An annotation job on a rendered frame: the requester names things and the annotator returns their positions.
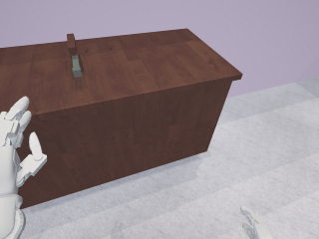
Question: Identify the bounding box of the left robot forearm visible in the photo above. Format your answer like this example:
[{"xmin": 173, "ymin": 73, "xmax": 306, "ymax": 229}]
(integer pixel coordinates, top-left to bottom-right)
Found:
[{"xmin": 0, "ymin": 194, "xmax": 26, "ymax": 239}]

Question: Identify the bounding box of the robot left hand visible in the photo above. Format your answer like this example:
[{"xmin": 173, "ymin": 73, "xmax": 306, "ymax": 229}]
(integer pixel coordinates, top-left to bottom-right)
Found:
[{"xmin": 0, "ymin": 96, "xmax": 48, "ymax": 196}]

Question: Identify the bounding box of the counter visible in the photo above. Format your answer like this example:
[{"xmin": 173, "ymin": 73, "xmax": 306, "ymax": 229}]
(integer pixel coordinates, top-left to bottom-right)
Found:
[{"xmin": 0, "ymin": 28, "xmax": 243, "ymax": 210}]

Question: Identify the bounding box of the tap lever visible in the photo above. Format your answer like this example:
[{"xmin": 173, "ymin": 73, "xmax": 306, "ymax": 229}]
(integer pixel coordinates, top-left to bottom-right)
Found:
[{"xmin": 72, "ymin": 55, "xmax": 83, "ymax": 78}]

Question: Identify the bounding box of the robot right hand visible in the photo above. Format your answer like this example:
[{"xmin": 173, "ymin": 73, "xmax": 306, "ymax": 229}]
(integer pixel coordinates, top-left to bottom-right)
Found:
[{"xmin": 237, "ymin": 205, "xmax": 274, "ymax": 239}]

